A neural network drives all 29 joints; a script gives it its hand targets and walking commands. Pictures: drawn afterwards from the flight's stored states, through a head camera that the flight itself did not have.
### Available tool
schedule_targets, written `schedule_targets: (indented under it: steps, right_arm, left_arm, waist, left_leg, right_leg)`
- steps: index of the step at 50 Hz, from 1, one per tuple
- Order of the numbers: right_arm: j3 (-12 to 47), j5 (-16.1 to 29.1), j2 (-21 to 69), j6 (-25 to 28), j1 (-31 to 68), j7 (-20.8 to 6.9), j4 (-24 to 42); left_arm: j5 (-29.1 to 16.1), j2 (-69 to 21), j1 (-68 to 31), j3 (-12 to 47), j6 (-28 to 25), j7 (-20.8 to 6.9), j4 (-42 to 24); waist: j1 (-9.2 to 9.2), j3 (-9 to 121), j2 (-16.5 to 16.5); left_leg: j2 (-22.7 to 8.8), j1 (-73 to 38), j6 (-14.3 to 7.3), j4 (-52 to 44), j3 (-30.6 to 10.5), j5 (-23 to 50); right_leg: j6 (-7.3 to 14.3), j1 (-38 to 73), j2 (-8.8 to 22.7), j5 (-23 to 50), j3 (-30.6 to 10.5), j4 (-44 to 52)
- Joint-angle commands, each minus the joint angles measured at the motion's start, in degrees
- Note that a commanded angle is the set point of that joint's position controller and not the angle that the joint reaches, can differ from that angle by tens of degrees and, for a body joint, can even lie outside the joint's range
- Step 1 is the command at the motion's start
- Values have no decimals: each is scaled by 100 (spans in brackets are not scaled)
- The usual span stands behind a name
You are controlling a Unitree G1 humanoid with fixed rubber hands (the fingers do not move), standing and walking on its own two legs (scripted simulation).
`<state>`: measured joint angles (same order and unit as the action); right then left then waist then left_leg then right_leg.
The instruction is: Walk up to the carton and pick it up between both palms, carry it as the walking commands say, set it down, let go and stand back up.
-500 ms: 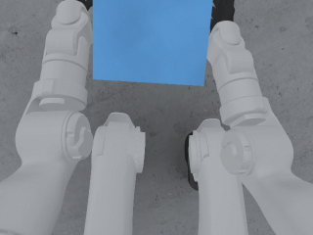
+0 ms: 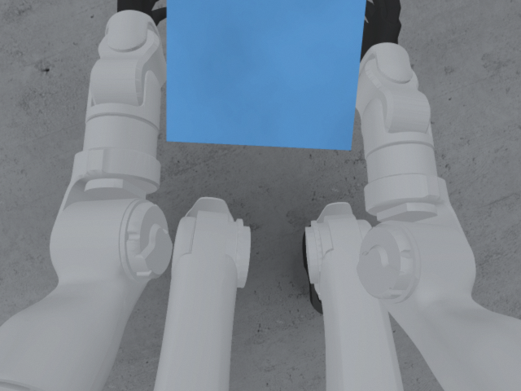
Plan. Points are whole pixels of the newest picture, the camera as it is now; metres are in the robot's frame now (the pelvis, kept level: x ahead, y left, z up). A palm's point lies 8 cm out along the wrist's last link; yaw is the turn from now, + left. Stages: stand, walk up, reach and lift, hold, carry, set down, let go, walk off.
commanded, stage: reach and lift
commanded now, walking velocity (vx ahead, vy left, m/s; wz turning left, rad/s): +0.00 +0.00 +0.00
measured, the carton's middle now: (257, 40) +0.53 +0.06 -0.19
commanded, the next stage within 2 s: none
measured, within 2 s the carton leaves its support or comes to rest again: neither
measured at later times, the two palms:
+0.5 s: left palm (118, 2) +0.51 +0.19 -0.06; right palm (406, 42) +0.51 -0.08 -0.06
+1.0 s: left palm out of the picture +0.49 +0.19 +0.03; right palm (475, 30) +0.49 -0.09 +0.03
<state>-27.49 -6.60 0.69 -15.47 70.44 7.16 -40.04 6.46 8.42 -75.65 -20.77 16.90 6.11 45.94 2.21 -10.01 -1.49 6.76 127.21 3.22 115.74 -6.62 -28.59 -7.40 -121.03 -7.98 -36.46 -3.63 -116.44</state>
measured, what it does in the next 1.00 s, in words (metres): rises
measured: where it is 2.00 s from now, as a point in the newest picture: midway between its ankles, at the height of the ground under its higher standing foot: (264, 274)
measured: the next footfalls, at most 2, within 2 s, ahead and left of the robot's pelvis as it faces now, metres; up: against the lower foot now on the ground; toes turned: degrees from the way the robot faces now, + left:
none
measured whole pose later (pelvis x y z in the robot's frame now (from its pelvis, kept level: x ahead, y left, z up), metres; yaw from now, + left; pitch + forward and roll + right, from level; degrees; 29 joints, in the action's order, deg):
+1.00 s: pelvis +0.00 +0.00 +0.10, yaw +2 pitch +38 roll -3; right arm -30.1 -11.7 5.3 -19.2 57.6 4.0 -35.5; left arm 10.9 1.2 -63.5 -25.2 18.6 5.1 43.3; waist 1.4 1.6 -0.2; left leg 8.0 108.3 3.6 96.8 -7.8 -26.1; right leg -6.3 -103.4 -8.5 -32.8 -6.1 -97.9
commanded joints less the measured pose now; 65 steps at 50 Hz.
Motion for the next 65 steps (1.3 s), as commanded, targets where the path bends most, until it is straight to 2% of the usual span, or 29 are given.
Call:
schedule_targets:
  steps: [1,4,8,10,12,13,15,17,19,20,21,23,24,26,37,43,44,47,48,49,50,51,52,53,55,60,61,64,65]
  right_arm:
    - [3472,857,4984,121,4819,-1178,984]
    - [3971,990,5370,74,4584,-1101,1318]
    - [3640,852,5058,-73,4708,-1127,1037]
    - [3490,619,5375,-217,4243,-1184,563]
    - [3977,961,5695,-124,4530,-1176,1009]
    - [3433,775,5094,-72,4759,-1204,801]
    - [4062,1081,5552,-130,4661,-1214,1399]
    - [3558,723,5349,-276,4426,-1165,831]
    - [3801,680,5679,-274,4399,-1245,925]
    - [3979,807,6081,-292,4285,-1203,842]
    - [3662,783,5637,-199,4744,-1216,898]
    - [3802,865,5758,-200,4505,-1288,1074]
    - [4153,1064,5797,-174,4918,-1239,1756]
    - [3290,441,5170,-333,4322,-1250,672]
    - [3074,241,5810,-231,3678,-1439,292]
    - [3034,-27,6062,-249,3467,-1427,207]
    - [3416,255,6007,-146,3494,-1388,1076]
    - [3266,170,5907,-219,3161,-1380,486]
    - [3195,128,5952,-258,3247,-1393,288]
    - [2865,-96,5840,-248,2730,-1410,86]
    - [3315,202,6212,-252,2990,-1445,417]
    - [3431,270,6020,-207,2935,-1384,647]
    - [3438,312,6016,-171,3294,-1406,742]
    - [3520,278,6464,-212,2763,-1386,396]
    - [3480,367,5993,-123,2742,-1401,756]
    - [3736,398,6204,-106,2732,-1360,937]
    - [3352,60,6203,-175,2145,-1326,375]
    - [3853,398,6373,-44,2290,-1329,933]
    - [3573,211,6184,-72,2131,-1296,675]
  left_arm:
    - [-543,-6228,-2798,2794,-22,-1334,12]
    - [-895,-6353,-3352,3399,-72,-1281,-1045]
    - [-547,-6344,-2907,3145,213,-1311,0]
    - [-514,-6350,-2872,3025,164,-1303,-515]
    - [-854,-6482,-3383,3651,118,-1293,-927]
    - [-330,-6395,-3008,2899,216,-1270,115]
    - [-963,-6568,-3540,3581,87,-1212,-1345]
    - [-714,-6360,-3215,3090,218,-1249,-663]
    - [-645,-6695,-3115,3278,222,-1420,-603]
    - [-636,-6596,-2919,3263,183,-1317,-820]
    - [-580,-6493,-3137,3168,198,-1314,-558]
    - [-495,-6975,-2750,3108,271,-1321,-206]
    - [-965,-7242,-2802,3590,213,-1196,-1114]
    - [-467,-6873,-2751,2853,352,-1218,-346]
    - [-13,-7012,-1822,2130,244,-1310,648]
    - [214,-6985,-1458,1922,184,-1360,689]
    - [-72,-7286,-1563,2370,186,-1422,251]
    - [-236,-7144,-2060,2654,153,-1340,-240]
    - [-11,-7109,-1554,2287,196,-1339,264]
    - [-121,-7266,-1982,2534,208,-1372,71]
    - [-288,-7412,-1986,2729,143,-1361,-420]
    - [-382,-7146,-2324,2982,145,-1383,-567]
    - [-141,-6878,-1804,2629,163,-1380,-229]
    - [-387,-7446,-1593,2999,175,-1383,-302]
    - [-308,-7396,-1778,2951,177,-1364,-462]
    - [-345,-7471,-1134,2847,80,-1365,-325]
    - [-244,-7445,-1133,2731,103,-1413,-24]
    - [-323,-7157,-1016,2988,10,-1373,-460]
    - [-233,-7370,-831,2875,69,-1412,-78]
  waist:
    - [266,8862,637]
    - [-222,9549,188]
    - [106,9000,649]
    - [-212,8724,116]
    - [-237,9434,541]
    - [210,8767,1051]
    - [-96,9894,488]
    - [-291,9345,288]
    - [-182,8976,134]
    - [262,8939,209]
    - [-31,8819,537]
    - [177,9090,776]
    - [-333,9989,415]
    - [-407,8726,505]
    - [86,7058,581]
    - [-197,6691,-188]
    - [56,7998,-41]
    - [-306,7805,428]
    - [150,7046,303]
    - [-673,7227,420]
    - [-84,7804,491]
    - [-277,7878,638]
    - [133,7815,282]
    - [-251,8002,154]
    - [-208,7872,833]
    - [-15,7701,248]
    - [-416,7313,56]
    - [59,7612,332]
    - [-227,7195,144]
  left_leg:
    - [191,-5678,-91,-933,1070,2358]
    - [198,-6203,19,-879,1017,2858]
    - [220,-5842,-6,-1159,1000,2031]
    - [230,-5641,-83,-1212,906,1781]
    - [263,-6108,-15,-1198,991,2348]
    - [233,-5771,-23,-1269,1091,1756]
    - [288,-6486,-16,-1155,968,2637]
    - [278,-5937,-63,-1374,1009,1754]
    - [364,-5470,-128,-1445,1049,1618]
    - [375,-5598,-64,-1435,1108,2302]
    - [328,-5611,-39,-1539,1084,1765]
    - [328,-6255,-78,-1643,1042,1881]
    - [372,-6967,-70,-1607,859,2703]
    - [322,-5900,-50,-1843,899,1275]
    - [397,-5607,-117,-2340,887,1561]
    - [410,-5364,-249,-2697,831,1253]
    - [451,-6143,-203,-2575,883,1693]
    - [392,-6397,-39,-2834,923,1613]
    - [367,-6107,-137,-2882,867,1399]
    - [316,-6521,-58,-2928,732,1368]
    - [435,-6664,-81,-2948,884,1326]
    - [376,-6435,-14,-2794,932,1448]
    - [414,-6311,-115,-2897,894,1592]
    - [382,-6642,-75,-2964,844,1735]
    - [414,-7026,-13,-3161,917,2021]
    - [431,-6706,-108,-3259,864,1870]
    - [360,-6391,-137,-3357,819,1749]
    - [427,-6919,-113,-3427,803,2202]
    - [323,-6821,-164,-3577,653,1738]
  right_leg:
    - [352,2670,-323,1883,1155,990]
    - [299,3346,-391,2432,1241,1087]
    - [378,2917,-298,1689,1158,1225]
    - [362,2886,-356,1482,1194,1238]
    - [321,3256,-363,2090,1155,1344]
    - [393,2682,-276,1456,1064,1368]
    - [374,3388,-405,2160,1092,1374]
    - [343,3351,-318,1542,1047,1585]
    - [376,3725,-375,1499,988,1714]
    - [312,3843,-390,2103,1005,1626]
    - [326,3404,-365,1709,1082,1649]
    - [377,3269,-317,1611,1052,1737]
    - [314,3677,-460,2304,1242,1714]
    - [427,3041,-317,1121,1026,1868]
    - [469,2816,-308,1334,824,2489]
    - [347,3190,-414,1234,927,2765]
    - [383,4084,-376,1509,864,2858]
    - [411,3660,-408,1608,885,2918]
    - [389,3374,-376,1258,827,2919]
    - [438,3132,-461,1274,995,2993]
    - [502,3797,-427,1374,814,3018]
    - [524,3985,-377,1639,663,3089]
    - [376,3901,-391,1655,819,2998]
    - [426,4369,-372,1808,792,3130]
    - [482,4002,-446,1944,742,3302]
    - [405,4661,-403,1940,734,3430]
    - [371,4690,-433,1946,762,3566]
    - [352,4845,-382,2336,625,3606]
    - [390,4720,-363,1831,658,3720]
